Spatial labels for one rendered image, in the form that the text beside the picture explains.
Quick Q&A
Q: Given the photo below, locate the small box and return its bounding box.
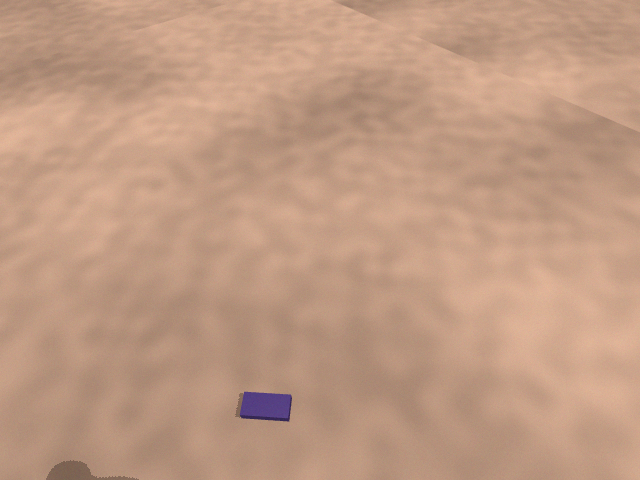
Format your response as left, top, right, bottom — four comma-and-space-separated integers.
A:
240, 392, 292, 421

